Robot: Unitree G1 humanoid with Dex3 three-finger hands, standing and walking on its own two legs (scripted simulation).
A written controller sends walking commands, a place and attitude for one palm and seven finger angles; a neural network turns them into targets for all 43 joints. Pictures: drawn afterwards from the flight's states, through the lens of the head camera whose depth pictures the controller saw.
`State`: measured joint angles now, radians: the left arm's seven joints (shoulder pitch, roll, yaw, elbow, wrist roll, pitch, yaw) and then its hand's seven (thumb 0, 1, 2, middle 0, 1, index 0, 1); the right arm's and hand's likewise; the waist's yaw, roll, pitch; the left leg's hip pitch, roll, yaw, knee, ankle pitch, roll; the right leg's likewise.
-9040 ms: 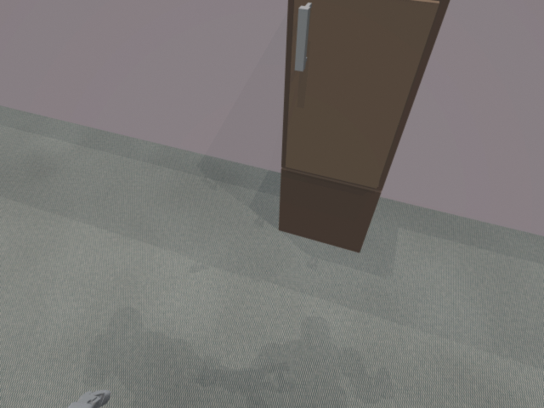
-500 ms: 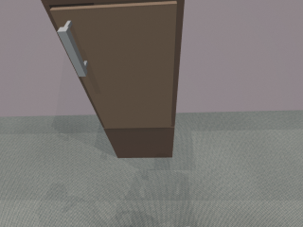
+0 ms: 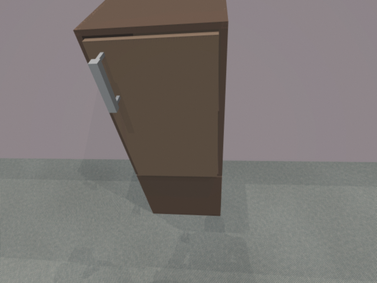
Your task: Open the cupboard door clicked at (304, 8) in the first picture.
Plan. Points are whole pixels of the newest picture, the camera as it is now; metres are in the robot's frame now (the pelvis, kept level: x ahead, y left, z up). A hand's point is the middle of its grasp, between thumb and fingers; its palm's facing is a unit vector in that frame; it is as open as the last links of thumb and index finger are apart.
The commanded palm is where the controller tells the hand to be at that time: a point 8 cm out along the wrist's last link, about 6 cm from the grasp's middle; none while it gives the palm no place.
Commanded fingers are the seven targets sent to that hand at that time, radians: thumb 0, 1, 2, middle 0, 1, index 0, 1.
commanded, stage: raise the hand with hooked fingers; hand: left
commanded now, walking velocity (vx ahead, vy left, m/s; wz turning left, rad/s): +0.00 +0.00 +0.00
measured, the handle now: (107, 83) +0.58 +0.24 +0.15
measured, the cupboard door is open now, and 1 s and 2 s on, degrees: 0 0 0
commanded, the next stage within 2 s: none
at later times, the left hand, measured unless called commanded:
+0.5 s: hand out of the picture +0.12 +0.23 -0.02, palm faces +0.04 -1.00 +0.03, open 9.0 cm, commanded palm +0.13 +0.28 +0.01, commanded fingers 0.00 0.29 0.64 -0.24 -0.69 -0.24 -0.69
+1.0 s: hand (41, 235) +0.20 +0.29 +0.07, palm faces +0.06 -0.99 -0.11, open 12.0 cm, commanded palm +0.17 +0.33 +0.08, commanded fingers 0.00 -0.29 0.39 -0.28 -1.07 -0.28 -1.07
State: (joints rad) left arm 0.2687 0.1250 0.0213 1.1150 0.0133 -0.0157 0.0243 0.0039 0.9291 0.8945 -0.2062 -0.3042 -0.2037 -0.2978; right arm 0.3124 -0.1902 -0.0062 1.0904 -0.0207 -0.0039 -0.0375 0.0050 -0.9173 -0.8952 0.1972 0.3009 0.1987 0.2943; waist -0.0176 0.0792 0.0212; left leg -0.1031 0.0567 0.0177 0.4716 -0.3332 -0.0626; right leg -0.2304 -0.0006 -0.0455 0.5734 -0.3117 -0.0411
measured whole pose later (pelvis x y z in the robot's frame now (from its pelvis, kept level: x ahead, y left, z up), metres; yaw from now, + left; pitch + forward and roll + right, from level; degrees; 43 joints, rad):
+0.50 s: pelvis -0.06 +0.04 -0.05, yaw +1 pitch +6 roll +0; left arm 0.43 0.20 0.14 0.07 -0.25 -0.35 -0.31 0.01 0.52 0.73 -0.24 -0.55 -0.23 -0.55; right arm 0.19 -0.29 -0.04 0.42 0.03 -0.30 -0.05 0.01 -0.91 -0.90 0.20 0.30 0.20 0.29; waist 0.04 -0.04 -0.07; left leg -0.59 0.01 -0.01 0.98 -0.49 0.00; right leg -0.66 -0.05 -0.04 0.94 -0.38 0.01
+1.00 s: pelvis -0.04 +0.07 -0.03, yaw +2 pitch +4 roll -2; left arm 0.26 0.30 0.26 -0.10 -0.26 -0.17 -0.26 0.00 -0.06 0.48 -0.27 -0.93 -0.27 -0.92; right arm 0.34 -0.27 0.06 0.59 0.03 -0.29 -0.06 0.02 -0.90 -0.89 0.21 0.30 0.21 0.30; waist 0.01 0.03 -0.06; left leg -0.47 0.00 -0.01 0.86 -0.47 0.03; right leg -0.51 -0.05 -0.04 0.77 -0.33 0.04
